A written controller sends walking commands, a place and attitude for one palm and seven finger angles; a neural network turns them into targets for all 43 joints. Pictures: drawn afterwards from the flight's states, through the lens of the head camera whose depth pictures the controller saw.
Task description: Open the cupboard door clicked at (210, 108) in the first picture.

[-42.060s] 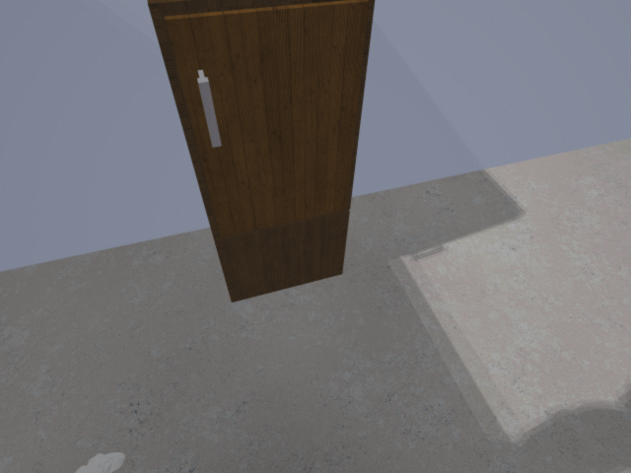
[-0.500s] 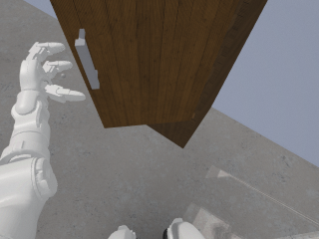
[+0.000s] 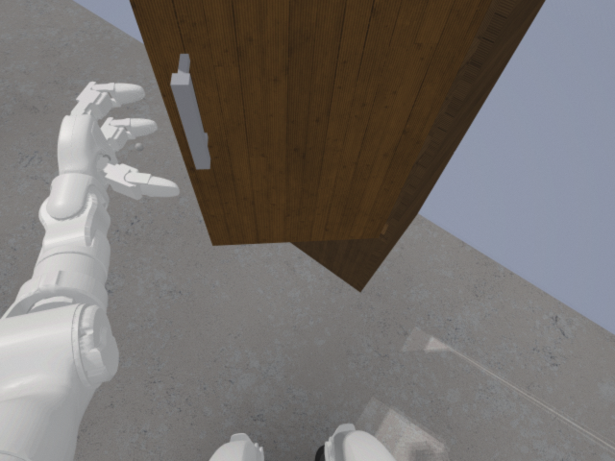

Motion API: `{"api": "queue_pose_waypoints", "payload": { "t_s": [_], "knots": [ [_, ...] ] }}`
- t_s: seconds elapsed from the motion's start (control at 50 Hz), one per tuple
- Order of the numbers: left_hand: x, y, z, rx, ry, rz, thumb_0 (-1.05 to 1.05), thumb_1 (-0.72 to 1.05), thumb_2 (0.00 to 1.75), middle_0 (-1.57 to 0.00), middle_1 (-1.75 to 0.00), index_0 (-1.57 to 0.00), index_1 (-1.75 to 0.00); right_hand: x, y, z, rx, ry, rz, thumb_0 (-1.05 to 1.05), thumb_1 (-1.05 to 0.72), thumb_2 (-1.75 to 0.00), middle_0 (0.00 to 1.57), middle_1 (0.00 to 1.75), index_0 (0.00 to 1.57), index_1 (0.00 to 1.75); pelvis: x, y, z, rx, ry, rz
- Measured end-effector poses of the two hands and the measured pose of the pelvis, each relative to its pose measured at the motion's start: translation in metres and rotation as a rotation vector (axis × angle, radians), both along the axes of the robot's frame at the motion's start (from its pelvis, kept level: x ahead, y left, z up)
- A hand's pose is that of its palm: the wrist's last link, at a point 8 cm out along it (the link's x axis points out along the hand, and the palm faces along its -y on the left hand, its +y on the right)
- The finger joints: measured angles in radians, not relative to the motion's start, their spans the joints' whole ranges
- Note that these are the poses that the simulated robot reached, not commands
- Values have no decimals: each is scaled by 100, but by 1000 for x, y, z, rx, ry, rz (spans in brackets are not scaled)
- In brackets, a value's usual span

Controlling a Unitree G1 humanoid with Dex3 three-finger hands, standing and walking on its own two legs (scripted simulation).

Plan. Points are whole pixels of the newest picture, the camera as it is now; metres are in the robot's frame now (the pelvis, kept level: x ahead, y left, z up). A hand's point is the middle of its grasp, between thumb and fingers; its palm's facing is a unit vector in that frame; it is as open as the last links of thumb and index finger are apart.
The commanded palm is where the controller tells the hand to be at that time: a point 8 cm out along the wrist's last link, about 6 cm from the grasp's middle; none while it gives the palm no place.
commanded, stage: move the hooked fingers beside the handle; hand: left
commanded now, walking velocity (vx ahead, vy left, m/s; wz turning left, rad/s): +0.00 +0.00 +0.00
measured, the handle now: (194, 116) +0.55 +0.12 +0.09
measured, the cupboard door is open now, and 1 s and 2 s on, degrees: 42 42 42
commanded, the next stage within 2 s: slide the fingers in behind the handle in 0.08 s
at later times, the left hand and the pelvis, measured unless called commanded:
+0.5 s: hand (160, 147) +0.49 +0.16 +0.09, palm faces +0.01 -1.00 +0.01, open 14.0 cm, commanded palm +0.46 +0.20 +0.09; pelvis +0.00 +0.00 +0.00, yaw +0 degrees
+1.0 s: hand (196, 148) +0.48 +0.12 +0.09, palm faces +0.01 -1.00 -0.01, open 14.0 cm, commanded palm +0.46 +0.17 +0.09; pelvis -0.01 -0.01 +0.00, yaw +1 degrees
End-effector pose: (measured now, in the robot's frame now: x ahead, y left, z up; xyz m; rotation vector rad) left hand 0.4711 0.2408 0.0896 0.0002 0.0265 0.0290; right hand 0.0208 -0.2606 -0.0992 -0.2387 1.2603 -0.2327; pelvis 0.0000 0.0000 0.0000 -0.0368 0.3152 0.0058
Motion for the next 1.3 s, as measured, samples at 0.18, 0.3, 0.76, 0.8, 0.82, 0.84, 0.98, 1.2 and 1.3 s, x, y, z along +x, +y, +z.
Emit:
{"api": "queue_pose_waypoints", "payload": {
  "t_s": [0.18, 0.3, 0.76, 0.8, 0.82, 0.84, 0.98, 1.2, 1.3],
  "knots": [
    [-3, 1, 0, -1, 4, -8, -1, -50, 30, -30, -120, -30, -120, -21, 6, -1, 13, 57, -23, 0, -91, -90, 20, 30, 21, 30, 0, 2, 1, -2, -5, 0],
    [0, -6, -1, -10, 1, -11, -2, -50, 30, -29, -120, -30, -120, -29, 7, -1, 9, 75, -26, 0, -91, -90, 20, 30, 21, 30, -2, 4, 0, -4, -2, 3],
    [-12, -48, 3, 6, -23, -10, -2, -50, 30, -30, -120, -30, -120, -17, 9, -8, 53, 6, -9, 0, -91, -90, 20, 30, 21, 30, -7, 0, 0, 8, -25, -1],
    [-12, -50, 2, 5, -19, -6, -1, -50, 30, -30, -120, -30, -120, -16, 7, -9, 51, 0, -5, 0, -91, -90, 20, 30, 21, 30, -9, -2, 0, 9, -26, 1],
    [-12, -51, 2, 8, -19, -5, -1, -50, 30, -30, -120, -30, -120, -16, 6, -9, 50, -4, -3, 0, -91, -90, 20, 30, 21, 30, -9, -2, -1, 10, -25, 2],
    [-11, -53, 3, 10, -21, -5, -2, -50, 30, -30, -120, -30, -120, -15, 5, -9, 49, -6, -1, 0, -91, -90, 20, 30, 21, 30, -10, -3, -1, 11, -25, 2],
    [-8, -69, 5, 10, -35, -15, -2, -50, 30, -30, -120, -30, -120, -19, -2, -11, 44, 0, 5, 0, -91, -90, 20, 30, 21, 30, -12, -7, -3, 16, -17, 5],
    [-5, -85, 2, 15, -24, -5, -2, -50, 30, -30, -120, -30, -120, -29, -9, -11, 50, 15, -16, 0, -91, -90, 20, 30, 20, 30, -12, -15, -2, 24, -14, -3],
    [-3, -90, 1, 16, -20, -7, -2, -50, 30, -30, -120, -30, -120, -32, -11, -12, 53, 24, -18, 0, -91, -90, 20, 30, 20, 30, -11, -17, -2, 25, -11, -2]
  ]
}}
